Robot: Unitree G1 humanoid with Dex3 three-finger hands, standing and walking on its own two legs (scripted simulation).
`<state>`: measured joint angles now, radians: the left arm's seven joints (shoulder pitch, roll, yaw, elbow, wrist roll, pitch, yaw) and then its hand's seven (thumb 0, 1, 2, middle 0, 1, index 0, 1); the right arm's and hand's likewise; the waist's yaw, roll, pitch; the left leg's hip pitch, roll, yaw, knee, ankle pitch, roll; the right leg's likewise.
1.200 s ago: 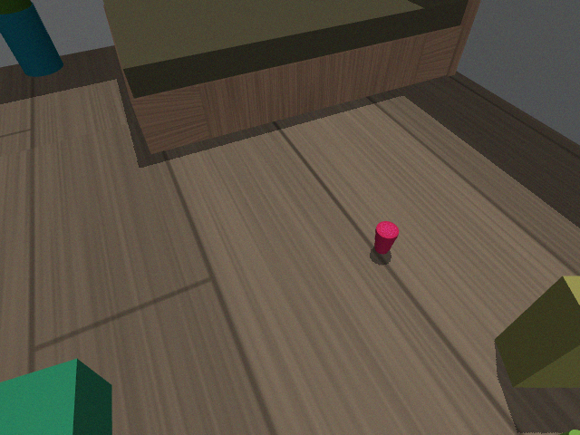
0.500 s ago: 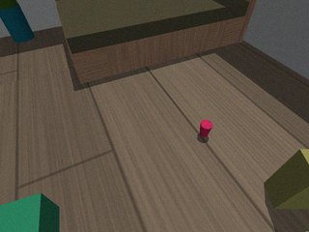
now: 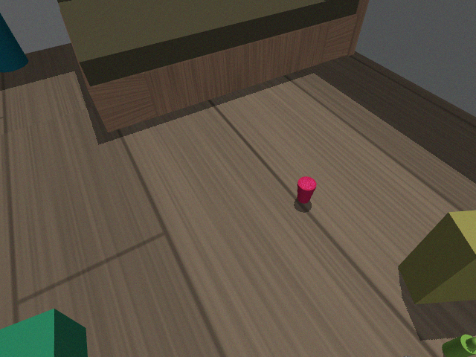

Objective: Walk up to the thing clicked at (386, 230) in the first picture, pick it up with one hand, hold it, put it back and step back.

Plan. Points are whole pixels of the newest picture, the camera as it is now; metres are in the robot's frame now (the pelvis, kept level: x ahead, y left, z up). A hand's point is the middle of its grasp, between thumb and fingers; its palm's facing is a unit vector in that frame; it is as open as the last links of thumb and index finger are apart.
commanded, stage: walk up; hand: left
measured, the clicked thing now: (305, 191) +0.98 -0.30 -0.71
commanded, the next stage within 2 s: none
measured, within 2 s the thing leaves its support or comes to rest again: neither
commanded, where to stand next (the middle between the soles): +0.80 +0.10 m, yaw -95 degrees
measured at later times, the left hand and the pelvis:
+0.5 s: hand (125, 296) +0.26 +0.25 -0.12, palm faces -0.33 -0.81 -0.48, open 7.4 cm; pelvis +0.16 -0.01 -0.01, yaw -25 degrees
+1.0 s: hand (196, 140) +0.73 +0.16 -0.13, palm faces -0.67 -0.49 -0.56, open 7.4 cm; pelvis +0.42 +0.04 -0.03, yaw -44 degrees
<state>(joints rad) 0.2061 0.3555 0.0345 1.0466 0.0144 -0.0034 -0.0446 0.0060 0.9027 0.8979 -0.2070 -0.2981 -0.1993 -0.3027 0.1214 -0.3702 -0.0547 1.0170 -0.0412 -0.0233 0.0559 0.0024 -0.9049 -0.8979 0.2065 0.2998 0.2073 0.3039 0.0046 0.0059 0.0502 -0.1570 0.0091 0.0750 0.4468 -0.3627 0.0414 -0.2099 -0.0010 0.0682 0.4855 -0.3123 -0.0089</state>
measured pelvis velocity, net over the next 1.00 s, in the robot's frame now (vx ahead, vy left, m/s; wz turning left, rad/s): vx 0.42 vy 0.04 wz -0.78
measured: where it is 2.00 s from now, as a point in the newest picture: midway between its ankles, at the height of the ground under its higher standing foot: (205, 224)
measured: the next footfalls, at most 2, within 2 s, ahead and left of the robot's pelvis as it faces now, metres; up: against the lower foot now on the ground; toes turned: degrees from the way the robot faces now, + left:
right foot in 0.22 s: +0.11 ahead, -0.17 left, +0.00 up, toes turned -18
left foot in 0.64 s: +0.47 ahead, +0.08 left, +0.00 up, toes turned -30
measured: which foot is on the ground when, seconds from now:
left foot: down 0.00-0.22, up 0.24-0.62, down 0.64-1.00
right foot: up 0.00-0.20, down 0.22-0.66, up 0.68-1.00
